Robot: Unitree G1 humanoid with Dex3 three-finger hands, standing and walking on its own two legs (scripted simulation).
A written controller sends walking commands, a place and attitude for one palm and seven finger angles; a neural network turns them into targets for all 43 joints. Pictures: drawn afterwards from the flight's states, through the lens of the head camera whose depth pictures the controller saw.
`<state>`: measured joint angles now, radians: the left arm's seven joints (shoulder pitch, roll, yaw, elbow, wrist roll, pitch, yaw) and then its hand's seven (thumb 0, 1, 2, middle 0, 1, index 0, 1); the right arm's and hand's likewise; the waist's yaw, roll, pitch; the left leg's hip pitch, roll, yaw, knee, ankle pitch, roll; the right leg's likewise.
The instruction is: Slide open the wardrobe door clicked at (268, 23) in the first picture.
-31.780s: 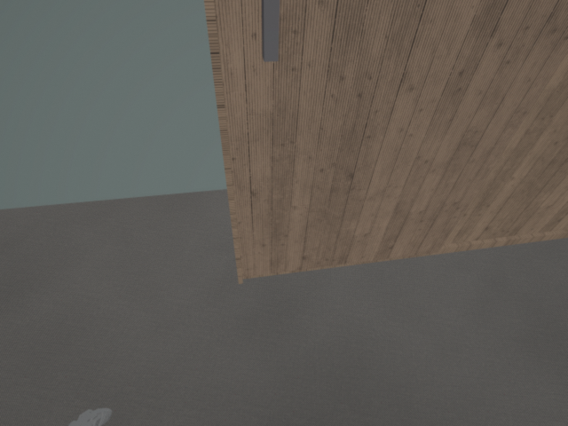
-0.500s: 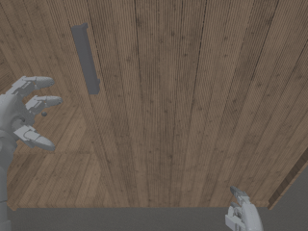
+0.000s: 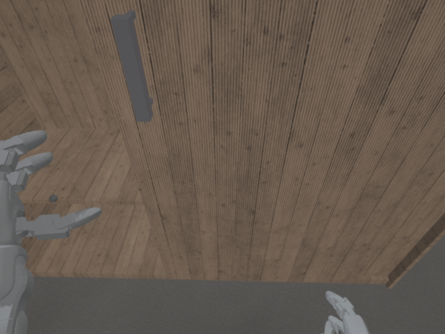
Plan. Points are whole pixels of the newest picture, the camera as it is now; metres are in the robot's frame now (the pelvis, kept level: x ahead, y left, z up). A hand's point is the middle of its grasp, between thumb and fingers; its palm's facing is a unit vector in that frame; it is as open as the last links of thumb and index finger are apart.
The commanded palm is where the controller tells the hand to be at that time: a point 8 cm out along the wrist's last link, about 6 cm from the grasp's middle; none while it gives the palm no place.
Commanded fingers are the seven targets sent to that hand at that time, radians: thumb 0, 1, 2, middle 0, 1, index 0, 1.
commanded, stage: draw the hand back to the body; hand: left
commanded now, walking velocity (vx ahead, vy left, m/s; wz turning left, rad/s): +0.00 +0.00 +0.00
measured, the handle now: (138, 68) +0.49 +0.24 +0.27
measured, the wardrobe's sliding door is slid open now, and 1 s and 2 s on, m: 0.65 0.65 0.65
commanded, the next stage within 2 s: step back with the hand held close in 0.76 s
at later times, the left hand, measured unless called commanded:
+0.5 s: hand (78, 216) +0.22 +0.25 +0.15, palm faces +0.44 -0.83 -0.35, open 7.9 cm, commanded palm +0.18 +0.29 +0.17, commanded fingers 0.00 0.90 0.90 -0.20 -0.30 -0.20 -0.30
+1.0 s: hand (73, 204) +0.23 +0.26 +0.17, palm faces +0.46 -0.79 -0.41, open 7.5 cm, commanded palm +0.17 +0.29 +0.17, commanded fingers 0.00 0.90 0.90 -0.20 -0.30 -0.20 -0.30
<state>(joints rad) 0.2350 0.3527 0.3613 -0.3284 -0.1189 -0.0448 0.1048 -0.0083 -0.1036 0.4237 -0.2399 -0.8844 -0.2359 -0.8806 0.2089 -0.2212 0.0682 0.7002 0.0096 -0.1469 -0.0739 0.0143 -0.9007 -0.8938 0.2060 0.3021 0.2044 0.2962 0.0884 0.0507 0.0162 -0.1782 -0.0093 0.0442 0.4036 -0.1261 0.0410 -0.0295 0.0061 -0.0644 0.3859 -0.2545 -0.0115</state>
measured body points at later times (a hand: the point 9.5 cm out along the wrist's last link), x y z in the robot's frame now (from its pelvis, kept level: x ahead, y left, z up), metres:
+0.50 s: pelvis +0.03 -0.01 +0.00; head +0.00 -0.02 +0.45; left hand +0.19 +0.30 +0.17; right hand +0.23 -0.23 -0.07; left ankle +0.07 +0.09 -0.74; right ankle -0.02 -0.11 -0.74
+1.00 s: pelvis +0.03 -0.01 +0.00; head +0.01 -0.02 +0.45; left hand +0.20 +0.30 +0.19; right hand +0.22 -0.24 -0.08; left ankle +0.07 +0.09 -0.74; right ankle -0.02 -0.11 -0.74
